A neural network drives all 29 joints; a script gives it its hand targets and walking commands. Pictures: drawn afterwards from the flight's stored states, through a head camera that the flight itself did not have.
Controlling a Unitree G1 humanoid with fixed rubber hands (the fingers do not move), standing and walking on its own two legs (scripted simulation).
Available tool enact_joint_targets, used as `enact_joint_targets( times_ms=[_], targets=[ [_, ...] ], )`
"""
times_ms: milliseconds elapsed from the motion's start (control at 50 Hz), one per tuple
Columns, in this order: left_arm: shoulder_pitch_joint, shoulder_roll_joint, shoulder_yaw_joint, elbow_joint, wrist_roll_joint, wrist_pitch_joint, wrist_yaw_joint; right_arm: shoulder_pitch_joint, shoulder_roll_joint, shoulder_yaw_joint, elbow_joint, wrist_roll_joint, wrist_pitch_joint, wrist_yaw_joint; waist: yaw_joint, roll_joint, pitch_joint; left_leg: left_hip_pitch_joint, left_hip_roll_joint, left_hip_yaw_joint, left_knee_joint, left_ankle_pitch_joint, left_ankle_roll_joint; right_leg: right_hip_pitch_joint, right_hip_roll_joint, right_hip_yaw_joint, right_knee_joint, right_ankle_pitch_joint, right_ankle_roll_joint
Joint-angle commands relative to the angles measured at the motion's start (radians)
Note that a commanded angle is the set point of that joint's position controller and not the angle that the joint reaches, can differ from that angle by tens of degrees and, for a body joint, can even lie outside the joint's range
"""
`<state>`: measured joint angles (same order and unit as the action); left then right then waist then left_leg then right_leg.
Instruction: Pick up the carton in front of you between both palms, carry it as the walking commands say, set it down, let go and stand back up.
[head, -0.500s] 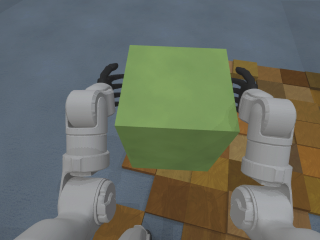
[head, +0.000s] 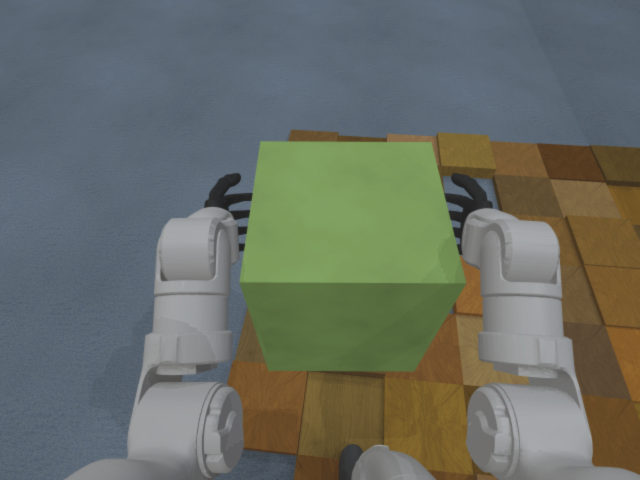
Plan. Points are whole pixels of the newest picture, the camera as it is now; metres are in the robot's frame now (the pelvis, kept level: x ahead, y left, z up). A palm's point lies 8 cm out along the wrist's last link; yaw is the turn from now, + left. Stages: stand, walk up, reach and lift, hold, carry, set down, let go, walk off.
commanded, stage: carry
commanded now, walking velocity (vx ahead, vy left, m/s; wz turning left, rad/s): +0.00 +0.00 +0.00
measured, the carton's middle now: (343, 265) +0.37 -0.03 +0.04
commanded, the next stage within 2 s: none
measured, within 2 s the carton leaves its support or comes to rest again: neither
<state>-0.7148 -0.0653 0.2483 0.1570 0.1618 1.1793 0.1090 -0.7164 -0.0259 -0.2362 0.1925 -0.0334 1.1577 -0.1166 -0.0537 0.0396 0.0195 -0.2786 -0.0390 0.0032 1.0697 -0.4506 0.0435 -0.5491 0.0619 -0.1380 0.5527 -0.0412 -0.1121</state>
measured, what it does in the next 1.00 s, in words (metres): walks ahead: left foot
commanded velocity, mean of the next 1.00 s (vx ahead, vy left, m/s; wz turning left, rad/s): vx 0.30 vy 0.00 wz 0.00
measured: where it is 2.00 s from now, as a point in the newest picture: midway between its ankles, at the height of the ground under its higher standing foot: (305, 277)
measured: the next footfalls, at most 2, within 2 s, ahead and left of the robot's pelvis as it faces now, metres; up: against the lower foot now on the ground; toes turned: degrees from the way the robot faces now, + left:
left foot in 0.20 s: +0.11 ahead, +0.12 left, +0.00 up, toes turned +5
left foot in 1.20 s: +0.50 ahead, +0.14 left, +0.01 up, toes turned +8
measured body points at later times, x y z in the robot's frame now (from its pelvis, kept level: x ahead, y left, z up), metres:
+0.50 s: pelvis +0.09 +0.04 +0.02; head +0.09 +0.04 +0.47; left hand +0.45 +0.19 +0.15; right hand +0.45 -0.11 +0.15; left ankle +0.07 +0.12 -0.71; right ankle +0.15 -0.06 -0.71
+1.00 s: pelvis +0.22 +0.02 +0.03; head +0.22 +0.01 +0.48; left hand +0.59 +0.19 +0.19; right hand +0.61 -0.12 +0.19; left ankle +0.26 +0.15 -0.64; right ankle +0.16 -0.06 -0.71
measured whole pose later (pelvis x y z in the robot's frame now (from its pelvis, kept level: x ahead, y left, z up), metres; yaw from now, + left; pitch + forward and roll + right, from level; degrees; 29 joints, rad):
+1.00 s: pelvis +0.22 +0.02 +0.03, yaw +0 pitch +5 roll +0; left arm -0.81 0.02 0.22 0.19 0.04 1.34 0.15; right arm -0.86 -0.05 -0.27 0.23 -0.04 1.35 -0.14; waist 0.06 0.01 -0.10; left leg -0.65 0.06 0.04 1.01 -0.31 0.01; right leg -0.21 0.01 -0.14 0.44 -0.32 -0.07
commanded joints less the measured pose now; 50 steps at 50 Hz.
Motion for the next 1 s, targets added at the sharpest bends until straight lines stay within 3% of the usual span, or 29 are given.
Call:
enact_joint_targets(
  times_ms=[0, 20, 60, 80, 120, 160, 180, 200, 220, 240, 260, 300, 400, 460, 500, 540, 580, 640, 700, 740, 760, 780, 800, 820, 840, 860, 900, 940, 980],
  targets=[
    [-0.506, -1.008, -0.597, -0.034, -0.405, -0.031, -0.206, -0.661, 1.216, 0.661, -0.066, 0.46, 0.016, 0.282, 0.108, -0.121, -0.685, -0.339, 0.046, -0.105, 0.22, -0.103, -0.02, 0.802, -0.426, 0.462, -0.06, 0.661, -0.22],
    [-0.585, -1.054, -0.635, -0.113, -0.455, -0.036, -0.209, -0.67, 1.231, 0.657, -0.106, 0.452, 0.01, 0.272, 0.09, -0.078, -0.678, -0.322, 0.067, -0.099, 0.155, -0.074, -0.026, 0.734, -0.393, 0.446, -0.088, 0.505, -0.204],
    [-0.694, -1.122, -0.706, -0.237, -0.537, -0.045, -0.211, -0.663, 1.229, 0.652, -0.19, 0.423, 0.0, 0.245, 0.067, -0.076, -0.654, -0.219, 0.078, -0.064, -0.067, -0.082, -0.032, 0.595, -0.339, 0.374, -0.112, 0.385, -0.157],
    [-0.707, -1.137, -0.733, -0.276, -0.561, -0.047, -0.212, -0.637, 1.222, 0.655, -0.216, 0.406, -0.006, 0.231, 0.063, -0.083, -0.652, -0.151, 0.059, -0.032, -0.172, -0.104, -0.038, 0.54, -0.319, 0.332, -0.123, 0.361, -0.142],
    [-0.69, -1.139, -0.771, -0.32, -0.585, -0.051, -0.217, -0.556, 1.201, 0.669, -0.241, 0.368, -0.02, 0.209, 0.066, -0.142, -0.678, -0.049, 0.021, 0.013, -0.31, -0.032, -0.031, 0.506, -0.308, 0.285, -0.108, 0.415, -0.129],
    [-0.646, -1.122, -0.801, -0.329, -0.594, -0.054, -0.228, -0.48, 1.17, 0.678, -0.247, 0.332, -0.035, 0.199, 0.066, -0.151, -0.688, 0.025, -0.005, 0.047, -0.455, 0.117, -0.022, 0.498, -0.28, 0.226, -0.047, 0.449, -0.105],
    [-0.627, -1.112, -0.814, -0.326, -0.597, -0.056, -0.235, -0.453, 1.155, 0.684, -0.251, 0.318, -0.042, 0.197, 0.066, -0.139, -0.68, 0.076, -0.009, 0.067, -0.555, 0.233, -0.019, 0.474, -0.258, 0.194, -0.02, 0.406, -0.09],
    [-0.615, -1.103, -0.823, -0.328, -0.602, -0.059, -0.243, -0.441, 1.135, 0.689, -0.257, 0.303, -0.051, 0.197, 0.056, -0.119, -0.681, 0.122, 0.018, 0.04, -0.581, 0.303, -0.005, 0.452, -0.231, 0.168, 0.001, 0.404, -0.061],
    [-0.617, -1.098, -0.834, -0.327, -0.611, -0.06, -0.252, -0.445, 1.117, 0.695, -0.264, 0.289, -0.062, 0.196, 0.05, -0.063, -0.673, 0.157, 0.074, -0.03, -0.547, 0.428, 0.018, 0.423, -0.202, 0.154, 0.01, 0.4, -0.024],
    [-0.619, -1.087, -0.843, -0.322, -0.61, -0.062, -0.257, -0.447, 1.106, 0.706, -0.268, 0.287, -0.066, 0.199, 0.054, -0.016, -0.666, 0.195, 0.122, -0.064, -0.513, 0.616, 0.033, 0.388, -0.186, 0.148, 0.025, 0.345, 0.002],
    [-0.606, -1.071, -0.842, -0.309, -0.603, -0.063, -0.258, -0.443, 1.1, 0.717, -0.274, 0.294, -0.066, 0.204, 0.056, 0.003, -0.661, 0.224, 0.158, -0.085, -0.497, 0.759, 0.037, 0.358, -0.173, 0.139, 0.037, 0.284, 0.018],
    [-0.569, -1.038, -0.826, -0.273, -0.582, -0.061, -0.253, -0.453, 1.085, 0.739, -0.293, 0.316, -0.061, 0.213, 0.057, -0.007, -0.639, 0.219, 0.187, -0.096, -0.498, 0.859, 0.029, 0.34, -0.151, 0.13, 0.032, 0.217, 0.033],
    [-0.482, -0.958, -0.736, -0.157, -0.51, -0.022, -0.233, -0.481, 1.034, 0.738, -0.254, 0.35, -0.008, 0.23, 0.063, -0.033, -0.573, 0.159, 0.182, -0.066, -0.547, 0.761, -0.021, 0.374, -0.166, 0.119, 0.011, 0.254, 0.032],
    [-0.528, -0.94, -0.69, -0.119, -0.484, -0.003, -0.226, -0.569, 1.04, 0.722, -0.22, 0.381, 0.017, 0.242, 0.05, -0.032, -0.515, 0.147, 0.201, -0.069, -0.639, 0.466, -0.035, 0.352, -0.171, 0.101, -0.04, 0.028, 0.045],
    [-0.557, -0.931, -0.657, -0.086, -0.472, 0.011, -0.22, -0.619, 1.046, 0.698, -0.176, 0.397, 0.032, 0.246, 0.046, 0.006, -0.427, 0.104, 0.226, -0.135, -0.736, 0.164, 0.002, 0.285, -0.132, 0.073, -0.023, -0.24, 0.052],
    [-0.62, -0.925, -0.636, -0.069, -0.476, 0.023, -0.216, -0.68, 1.05, 0.671, -0.149, 0.417, 0.042, 0.245, 0.022, 0.033, -0.323, 0.095, 0.29, -0.248, -0.825, 0.002, 0.067, 0.162, -0.088, 0.024, 0.054, -0.344, 0.059],
    [-0.695, -0.92, -0.622, -0.068, -0.492, 0.037, -0.207, -0.745, 1.046, 0.65, -0.15, 0.437, 0.056, 0.236, 0.003, 0.056, -0.266, 0.142, 0.335, -0.304, -0.844, 0.058, 0.12, 0.054, -0.075, 0.011, 0.08, -0.348, 0.055],
    [-0.755, -0.901, -0.59, -0.065, -0.512, 0.068, -0.183, -0.789, 1.019, 0.611, -0.152, 0.457, 0.087, 0.213, -0.01, 0.092, -0.321, 0.274, 0.325, -0.265, -0.795, 0.278, 0.148, -0.001, -0.069, 0.015, 0.087, -0.343, 0.058],
    [-0.743, -0.887, -0.536, -0.025, -0.509, 0.103, -0.167, -0.784, 1.005, 0.558, -0.112, 0.452, 0.12, 0.201, 0.0, 0.104, -0.369, 0.295, 0.277, -0.168, -0.738, 0.34, 0.121, 0.091, -0.047, -0.018, -0.032, -0.293, 0.064],
    [-0.738, -0.887, -0.499, 0.006, -0.503, 0.121, -0.165, -0.791, 1.018, 0.526, -0.07, 0.443, 0.136, 0.2, 0.037, 0.07, -0.417, 0.141, 0.212, -0.046, -0.631, 0.359, 0.065, 0.373, -0.053, -0.027, -0.164, -0.209, 0.045],
    [-0.737, -0.889, -0.481, 0.023, -0.496, 0.128, -0.166, -0.793, 1.025, 0.512, -0.046, 0.439, 0.142, 0.201, 0.077, -0.009, -0.474, -0.019, 0.159, 0.023, -0.487, 0.34, 0.025, 0.592, -0.131, 0.103, -0.194, -0.234, 0.001],
    [-0.736, -0.874, -0.467, 0.044, -0.479, 0.126, -0.165, -0.825, 1.039, 0.505, -0.04, 0.441, 0.15, 0.205, 0.114, -0.22, -0.49, -0.304, 0.072, 0.115, -0.286, 0.15, -0.029, 0.794, -0.32, 0.399, -0.19, -0.151, -0.098],
    [-0.747, -0.869, -0.455, 0.049, -0.476, 0.124, -0.166, -0.864, 1.045, 0.495, -0.025, 0.44, 0.154, 0.209, 0.133, -0.279, -0.441, -0.507, 0.033, 0.077, -0.121, -0.114, -0.032, 0.848, -0.415, 0.554, -0.209, -0.044, -0.181],
    [-0.781, -0.888, -0.454, 0.033, -0.484, 0.124, -0.168, -0.875, 1.06, 0.488, 0.002, 0.435, 0.156, 0.209, 0.127, -0.194, -0.417, -0.567, 0.067, 0.016, -0.006, -0.142, -0.021, 0.815, -0.435, 0.557, -0.194, -0.018, -0.204],
    [-0.82, -0.918, -0.465, 0.012, -0.5, 0.124, -0.173, -0.857, 1.072, 0.475, 0.028, 0.425, 0.156, 0.207, 0.126, -0.106, -0.413, -0.572, 0.09, -0.002, 0.019, -0.096, -0.014, 0.769, -0.424, 0.516, -0.195, -0.039, -0.186],
    [-0.878, -0.947, -0.484, -0.033, -0.525, 0.12, -0.179, -0.851, 1.086, 0.466, 0.03, 0.416, 0.153, 0.204, 0.123, -0.077, -0.409, -0.572, 0.106, -0.003, 0.023, -0.034, -0.01, 0.731, -0.407, 0.475, -0.21, -0.078, -0.157],
    [-0.981, -0.993, -0.52, -0.12, -0.573, 0.114, -0.186, -0.874, 1.105, 0.461, -0.005, 0.401, 0.151, 0.191, 0.118, -0.114, -0.399, -0.532, 0.11, 0.019, -0.008, 0.098, -0.021, 0.656, -0.349, 0.367, -0.245, -0.078, -0.114],
    [-1.008, -1.011, -0.532, -0.161, -0.603, 0.117, -0.19, -0.882, 1.099, 0.458, -0.042, 0.388, 0.156, 0.174, 0.115, -0.152, -0.395, -0.548, 0.119, 0.019, -0.021, 0.16, -0.034, 0.65, -0.336, 0.342, -0.258, -0.047, -0.111],
    [-0.978, -1.02, -0.534, -0.179, -0.608, 0.128, -0.195, -0.84, 1.084, 0.453, -0.063, 0.36, 0.164, 0.16, 0.122, -0.14, -0.389, -0.552, 0.114, 0.051, -0.115, 0.181, -0.046, 0.659, -0.326, 0.296, -0.26, 0.029, -0.107]
  ],
)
